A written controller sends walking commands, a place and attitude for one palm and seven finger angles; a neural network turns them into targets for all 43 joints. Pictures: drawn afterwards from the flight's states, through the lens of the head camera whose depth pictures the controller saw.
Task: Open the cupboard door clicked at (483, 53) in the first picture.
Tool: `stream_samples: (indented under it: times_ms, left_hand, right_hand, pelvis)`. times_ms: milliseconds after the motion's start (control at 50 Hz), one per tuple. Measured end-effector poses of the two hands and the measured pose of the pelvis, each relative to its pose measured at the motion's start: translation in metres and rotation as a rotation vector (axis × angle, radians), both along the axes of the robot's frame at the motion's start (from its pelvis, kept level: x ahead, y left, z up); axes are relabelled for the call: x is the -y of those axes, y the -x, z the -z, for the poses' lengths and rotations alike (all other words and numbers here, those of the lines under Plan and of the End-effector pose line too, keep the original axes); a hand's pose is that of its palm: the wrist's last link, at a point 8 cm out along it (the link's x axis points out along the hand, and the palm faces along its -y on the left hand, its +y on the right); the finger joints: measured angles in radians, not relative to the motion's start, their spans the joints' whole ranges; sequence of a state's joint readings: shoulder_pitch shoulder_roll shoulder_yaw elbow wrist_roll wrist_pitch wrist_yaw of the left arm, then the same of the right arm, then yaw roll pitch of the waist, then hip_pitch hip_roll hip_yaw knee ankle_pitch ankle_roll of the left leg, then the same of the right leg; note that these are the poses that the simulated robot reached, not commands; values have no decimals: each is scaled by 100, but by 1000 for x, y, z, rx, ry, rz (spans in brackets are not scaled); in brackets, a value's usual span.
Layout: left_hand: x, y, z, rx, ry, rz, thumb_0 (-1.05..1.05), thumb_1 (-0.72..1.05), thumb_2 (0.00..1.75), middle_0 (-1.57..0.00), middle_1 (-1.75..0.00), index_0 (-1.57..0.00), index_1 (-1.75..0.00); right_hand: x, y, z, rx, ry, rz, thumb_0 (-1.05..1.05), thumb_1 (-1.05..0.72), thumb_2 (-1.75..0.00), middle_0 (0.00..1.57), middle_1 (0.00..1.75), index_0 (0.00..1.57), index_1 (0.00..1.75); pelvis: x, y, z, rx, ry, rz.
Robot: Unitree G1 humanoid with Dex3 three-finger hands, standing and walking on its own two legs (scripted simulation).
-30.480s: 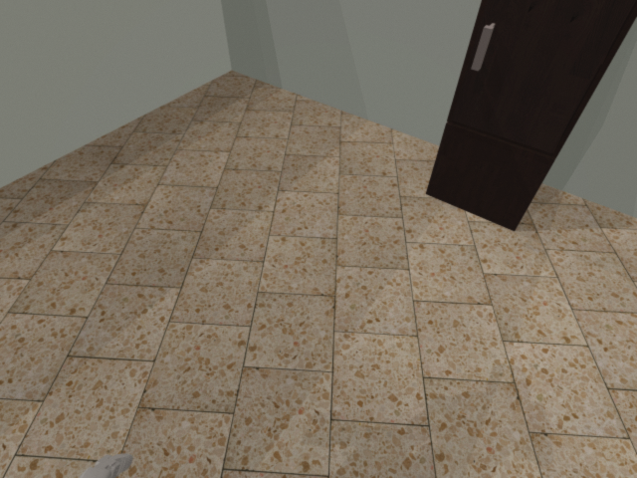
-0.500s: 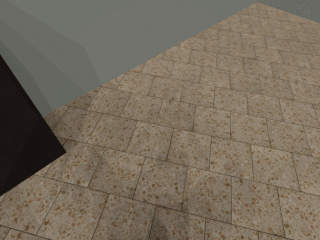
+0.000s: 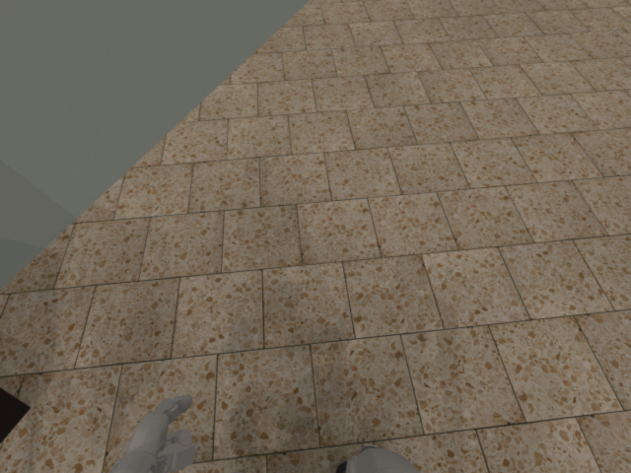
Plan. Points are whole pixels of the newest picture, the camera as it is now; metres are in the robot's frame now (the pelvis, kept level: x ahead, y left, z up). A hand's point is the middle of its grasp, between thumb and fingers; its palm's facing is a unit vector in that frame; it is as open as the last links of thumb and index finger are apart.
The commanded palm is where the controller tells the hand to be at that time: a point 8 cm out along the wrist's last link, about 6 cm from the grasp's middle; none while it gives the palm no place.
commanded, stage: walk to a spot facing it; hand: left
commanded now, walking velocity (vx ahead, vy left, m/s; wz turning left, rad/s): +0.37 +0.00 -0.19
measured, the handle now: out of the picture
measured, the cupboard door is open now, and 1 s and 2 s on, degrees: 45 45 45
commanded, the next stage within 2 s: turn to face it in 0.82 s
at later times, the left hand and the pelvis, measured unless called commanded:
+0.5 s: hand out of the picture +0.13 +0.17 -0.16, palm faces +0.03 -0.99 -0.15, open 7.3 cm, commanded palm none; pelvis +0.24 +0.01 +0.01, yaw -6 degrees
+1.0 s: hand (264, 198) +0.63 +0.11 -0.14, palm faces -0.21 -0.95 -0.24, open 7.3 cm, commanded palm none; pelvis +0.46 -0.06 +0.01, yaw -10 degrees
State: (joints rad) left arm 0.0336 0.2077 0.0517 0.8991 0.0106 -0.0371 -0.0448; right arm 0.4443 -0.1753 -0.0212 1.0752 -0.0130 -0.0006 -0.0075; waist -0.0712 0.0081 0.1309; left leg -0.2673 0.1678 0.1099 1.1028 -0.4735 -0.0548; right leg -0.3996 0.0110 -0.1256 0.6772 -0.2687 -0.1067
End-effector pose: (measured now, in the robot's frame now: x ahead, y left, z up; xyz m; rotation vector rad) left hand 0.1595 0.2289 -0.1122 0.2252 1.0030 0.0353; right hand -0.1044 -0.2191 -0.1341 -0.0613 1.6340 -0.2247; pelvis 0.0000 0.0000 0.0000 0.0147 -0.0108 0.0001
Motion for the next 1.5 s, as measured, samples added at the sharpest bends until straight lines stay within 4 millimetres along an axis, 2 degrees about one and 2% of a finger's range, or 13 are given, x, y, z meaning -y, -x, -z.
stream_samples:
  times_ms: [80, 220, 400, 500, 580, 740, 860, 960, 1020, 1120, 1320, 1400, 1500]
  left_hand:
    - [14, 13, -3, -116, -7, -17, 0, 91, 89, -20, -30, -20, -30]
    - [0, 24, -12, -231, -49, -107, -2, 95, 89, -20, -30, -20, -30]
    - [5, 40, 0, -453, -7, -198, 0, 92, 89, -20, -30, -20, -30]
    - [6, 26, 14, -596, 36, -212, 0, 91, 89, -20, -30, -20, -30]
    - [-3, -30, 24, -596, 45, -168, 1, 91, 89, -20, -30, -20, -30]
    - [-7, -232, 5, -275, 32, -69, 1, 91, 89, -19, -29, -20, -30]
    - [21, -371, -7, -144, -17, 72, 0, 92, 89, -19, -29, -20, -30]
    - [61, -459, -1, -42, -47, 143, 0, 91, 89, -19, -29, -20, -30]
    - [79, -475, -4, -38, -32, 132, 0, 91, 89, -19, -29, -20, -30]
    - [99, -471, -2, -100, 20, 63, 0, 92, 89, -19, -30, -20, -30]
    - [59, -469, 28, -158, 46, -131, -2, 94, 89, -20, -30, -20, -30]
    - [41, -461, 34, -225, 14, -176, -1, 93, 89, -20, -30, -20, -30]
    - [32, -461, 15, -210, -14, -242, 0, 92, 89, -20, -30, -20, -30]
  right_hand:
    - [19, -92, -5, 180, 27, -5, 1, -91, -90, 21, 30, 20, 30]
    - [34, -242, -25, 440, 38, -64, 1, -91, -90, 20, 30, 20, 30]
    - [22, -399, -35, 563, 32, -154, 1, -91, -90, 20, 30, 19, 30]
    - [5, -475, -31, 622, 55, -188, 1, -91, -90, 20, 30, 20, 30]
    - [0, -481, -24, 597, 82, -143, 0, -91, -90, 20, 30, 20, 30]
    - [5, -412, -24, 241, 78, -25, 0, -94, -90, 21, 30, 20, 30]
    - [14, -385, -22, 85, 49, 109, 0, -93, -90, 20, 30, 20, 30]
    - [28, -396, -5, -6, 10, 181, 1, -92, -90, 20, 30, 20, 30]
    - [41, -432, -5, 12, 12, 181, 1, -92, -90, 20, 30, 20, 30]
    - [63, -523, -15, 141, 30, 115, 1, -92, -90, 20, 30, 19, 30]
    - [87, -692, -18, 359, 108, -121, 1, -93, -90, 20, 30, 20, 30]
    - [90, -732, -21, 412, 135, -183, 1, -93, -90, 20, 30, 20, 30]
    - [93, -760, -27, 405, 116, -269, 0, -92, -90, 20, 30, 20, 30]
  pelvis:
    - [9, -28, -16, -3, -2, 34]
    - [17, -84, -29, -23, 1, 70]
    - [7, -176, -23, -18, 11, 86]
    - [-8, -236, -8, -12, 14, 98]
    - [-17, -273, -5, 4, 10, 113]
    - [-10, -339, -26, -8, 13, 114]
    - [17, -395, -23, -10, 0, 161]
    - [51, -443, -4, -7, -8, 183]
    - [61, -463, -9, 3, 6, 159]
    - [72, -494, -23, -7, 8, 110]
    - [59, -550, -5, -13, 46, 1]
    - [57, -558, -2, -20, 31, -35]
    - [65, -563, -13, -35, 40, -92]
